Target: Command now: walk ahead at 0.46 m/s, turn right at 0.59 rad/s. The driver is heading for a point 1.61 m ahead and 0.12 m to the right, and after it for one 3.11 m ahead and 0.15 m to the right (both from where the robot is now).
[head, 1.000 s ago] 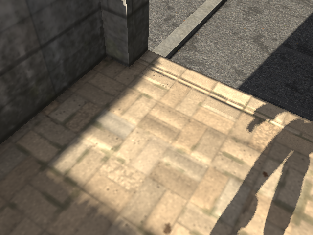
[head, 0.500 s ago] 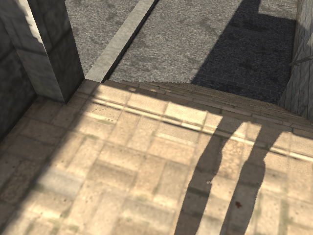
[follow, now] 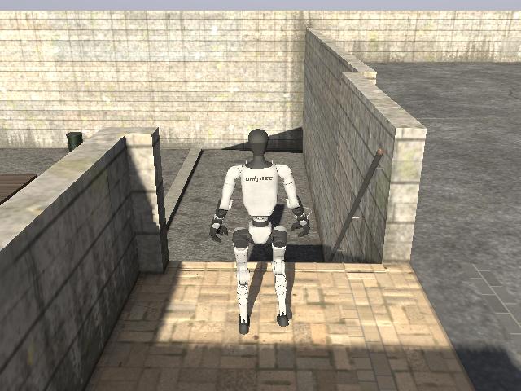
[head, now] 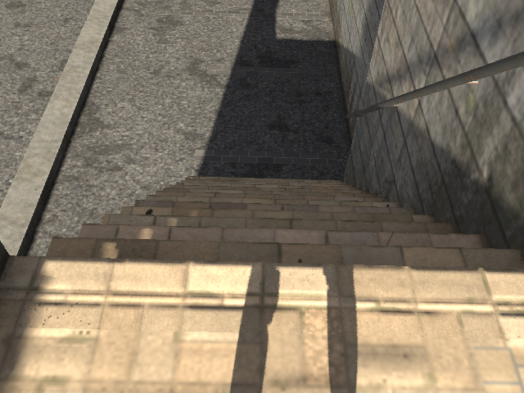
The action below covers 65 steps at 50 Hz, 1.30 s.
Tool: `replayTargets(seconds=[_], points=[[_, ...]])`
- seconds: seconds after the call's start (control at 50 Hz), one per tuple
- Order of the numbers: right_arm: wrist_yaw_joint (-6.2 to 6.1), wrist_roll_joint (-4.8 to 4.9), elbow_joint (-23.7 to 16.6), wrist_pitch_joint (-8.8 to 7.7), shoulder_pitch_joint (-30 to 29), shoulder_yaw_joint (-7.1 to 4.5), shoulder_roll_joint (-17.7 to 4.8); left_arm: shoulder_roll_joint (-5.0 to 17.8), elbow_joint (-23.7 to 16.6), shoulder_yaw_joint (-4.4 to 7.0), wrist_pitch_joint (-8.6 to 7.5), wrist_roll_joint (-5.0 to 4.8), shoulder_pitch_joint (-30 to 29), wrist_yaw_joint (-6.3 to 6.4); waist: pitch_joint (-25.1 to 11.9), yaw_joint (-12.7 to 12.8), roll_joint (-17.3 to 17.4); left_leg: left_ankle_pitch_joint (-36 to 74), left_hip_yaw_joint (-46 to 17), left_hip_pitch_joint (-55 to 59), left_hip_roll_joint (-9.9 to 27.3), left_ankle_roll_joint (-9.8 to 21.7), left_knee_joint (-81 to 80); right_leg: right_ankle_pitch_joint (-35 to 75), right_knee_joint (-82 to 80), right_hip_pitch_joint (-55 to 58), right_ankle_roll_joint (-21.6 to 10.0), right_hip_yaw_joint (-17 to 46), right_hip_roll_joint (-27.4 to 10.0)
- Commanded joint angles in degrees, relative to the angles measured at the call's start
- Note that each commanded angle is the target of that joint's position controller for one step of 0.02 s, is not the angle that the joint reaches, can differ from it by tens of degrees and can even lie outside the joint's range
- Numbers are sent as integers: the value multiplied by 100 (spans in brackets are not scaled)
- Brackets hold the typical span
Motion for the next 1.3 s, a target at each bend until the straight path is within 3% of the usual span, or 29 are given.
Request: replayTargets(seconds=[0.02, 0.08, 0.22, 0.24, 0.28, 0.3, 0.32, 0.34, 0.36, 0.38, 0.4, 0.44, 0.46, 0.5, 0.56, 0.64, 0.68, 0.7, 0.72, 0.74, 0.78, 1.06, 1.1, 1.14, 1.16, 1.2, 1.22, 1.26, 1.3], points=[[-16, 7, -146, -86, 50, -172, -669, 282, -553, 115, -23, -4, -216, -27, 122, -30, 913, 992, -1312, 803, 1577, 898, -1367, 342, -110, -1170, 108, 162, -471], [-65, -8, 3, -27, -79, -250, -921, 185, -656, 84, 9, 78, -438, -11, 90, 45, 808, 3147, -535, 878, 1603, 935, -1172, 740, -900, -1189, 281, -22, -443], [-184, 177, 244, 239, -73, -293, -1188, 189, -842, 116, -1, 72, -1120, -308, -145, -159, 881, 3334, 400, 1242, 1543, 621, -589, 1818, -2998, -138, 13, -587, -184], [-22, -562, 118, -42, 46, -200, -1038, 67, -568, -91, -255, 664, -396, -527, -224, 59, 834, 3607, 177, 1523, 2105, 888, -911, 1596, -3122, -44, -50, -263, -303], [-87, -408, 161, -191, -211, -323, -1292, 542, -545, 128, -456, 523, -458, -554, -195, 191, 610, 3738, 581, 1931, 1862, 576, -160, 1524, -3656, 237, -337, -371, -54], [-109, -300, 173, -188, -91, -309, -1322, 854, -508, 265, -572, 406, -383, -493, -515, 245, 391, 3857, 873, 1799, 1437, 350, 598, 2249, -4106, 1104, -600, -755, 376], [-87, -291, 188, -173, 456, -185, -994, 1234, -445, 392, -660, 418, 21, -378, -1386, 247, -184, 2680, 1007, 1015, 998, -72, 1782, 4611, -4031, 2885, -1323, -227, 15], [-12, -478, -8, -170, 1404, 69, -246, 1760, -553, 446, -555, 386, 510, -245, -3060, -29, -1351, -2176, 727, -889, 129, -605, 3124, 6257, -3923, 5718, -3140, 2526, -1692], [94, -192, -158, -163, 641, 54, -623, 1217, -296, 320, -536, 431, 1099, -255, -2712, 668, -397, -2874, -413, -2067, -86, -627, 3958, 5321, -4379, 5750, -3029, 3641, -2220], [91, -103, -477, -89, -609, -7, -800, 1121, -31, 366, -573, 395, 1071, -194, -1325, 938, -237, -2777, -745, -2647, 163, -551, 4595, 4509, -4516, 4614, -2292, 2848, -1794], [-18, -208, -508, -65, -579, -90, -1071, 990, -20, 336, -560, 273, 686, -135, -1041, 624, -160, -2552, -734, -2500, 404, -516, 4666, 4026, -4665, 3727, -1959, 2254, -1570], [-145, -454, -313, -28, -31, -3, -921, 616, -191, 144, -563, 219, -132, -110, -529, -55, -129, -1997, -784, -1534, 787, -399, 4082, 4120, -5113, 1809, -1772, 1533, -1278], [-164, -484, -245, 43, 187, 36, -857, 570, -342, 105, -546, 280, -429, -99, -493, -229, -35, -1827, -702, -1002, 767, -414, 3792, 3649, -5402, 1175, -1731, 1431, -1164], [-33, -306, 7, 236, 711, 103, -728, 746, -647, 151, -599, 357, -1001, -117, -600, -445, 2, -1234, -298, -171, 572, -523, 3227, 2929, -5610, 379, -1508, 889, -797], [150, -207, 53, 401, 532, 177, -662, 843, -765, 199, -685, 296, -903, -191, -552, -149, 7, -893, -225, -132, 566, -704, 2518, 2053, -5430, 432, -1306, 873, -731], [144, -90, 3, 264, 210, 200, -712, 554, -707, 69, -584, 129, -815, -370, -509, 20, 64, -109, -229, -136, 653, -618, 961, 650, -4765, 842, -1197, 1471, -913], [180, 35, -104, 158, 70, 222, -701, 175, -563, -127, -527, 72, -704, -501, -565, -117, 164, 839, -246, 340, 751, -304, 218, 658, -4482, 685, -817, 1618, -651], [188, 85, -280, 79, -9, 238, -840, 17, -554, -191, -495, 72, -409, -527, -844, -13, 398, 1809, -680, 575, 1274, 240, 113, 463, -4207, 763, -412, 1390, -294], [295, 109, -408, -4, -662, 241, -1100, 76, -513, -147, -483, 130, 311, -493, -886, 635, 936, 1486, -1264, 75, 1682, 954, -160, 32, -4172, 1149, 43, 484, 230], [396, 68, -333, 14, -915, 251, -884, 446, -466, -58, -402, 167, 51, -438, -632, 602, 515, 60, -994, -615, 1242, 616, -131, 426, -4210, 1663, 168, 197, 183], [438, 73, -269, 39, -684, 199, -892, 598, -526, -26, -315, 135, -319, -409, -565, 325, 435, -238, -556, -490, 826, 163, -16, 641, -4130, 1603, 22, 323, 146], [450, 79, -284, 21, -779, 108, -798, 528, -375, -37, -297, 125, -392, -307, -506, 63, 465, 1181, -454, 807, 786, 200, 446, 1673, -4099, 946, 93, 267, 94], [448, 84, -206, 71, -663, 127, -728, 498, -250, -48, -241, 124, -199, -294, -325, 68, 509, 43, -523, 745, 782, 191, 159, 820, -4263, 909, 109, 242, 111], [324, -60, -90, 108, -287, -80, -1145, 706, -295, 37, -212, 239, -317, -196, -25, -155, 765, -1689, -884, 876, 973, 604, -350, -370, -3943, 429, -9, 23, 325], [223, -130, 20, 82, -18, -165, -1281, 705, -390, 58, -243, 319, -575, -135, 145, -353, 1023, -2368, -1520, 1125, 1424, 1017, -777, -614, -3470, -59, 8, -173, 406], [-19, -103, 149, -1, 416, -121, -1027, 374, -509, -29, -358, 452, -996, -16, 456, -607, 1224, -2801, -2653, 1619, 2398, 1616, -1384, -743, -2713, -896, -66, -283, 60], [-120, -110, 183, -49, 591, -42, -794, 217, -523, -76, -398, 511, -1118, 29, 478, -692, 1305, -2570, -2826, 1744, 2541, 1654, -1622, -1029, -2114, -1102, -112, -159, -106], [-224, -139, 149, -96, 302, 49, -547, 131, -476, -64, -449, 615, -974, 29, 442, -374, 1129, -1807, -2198, 1722, 2176, 1395, -1782, -1051, -1845, -913, -232, -250, -150], [-213, -80, 22, -37, -301, -15, -804, 71, -288, -73, -424, 624, -728, -97, 467, -63, 895, -1293, -1097, 1004, 1474, 1028, -1759, -583, -2925, 435, -302, -810, 41]])
Keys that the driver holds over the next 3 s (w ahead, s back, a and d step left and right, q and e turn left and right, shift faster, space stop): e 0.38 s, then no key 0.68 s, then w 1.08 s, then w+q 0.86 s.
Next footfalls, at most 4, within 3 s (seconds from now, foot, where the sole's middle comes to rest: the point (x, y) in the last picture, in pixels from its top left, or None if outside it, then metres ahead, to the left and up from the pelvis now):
0.32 right None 0.27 -0.16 -0.78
0.68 left None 0.32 0.07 -0.78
1.40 right None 0.36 -0.20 -0.78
1.86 left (304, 314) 0.71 -0.12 -0.78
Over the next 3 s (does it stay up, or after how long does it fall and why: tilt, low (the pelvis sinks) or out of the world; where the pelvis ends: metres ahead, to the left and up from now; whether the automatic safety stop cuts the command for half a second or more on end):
stays up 0.91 -0.21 -0.17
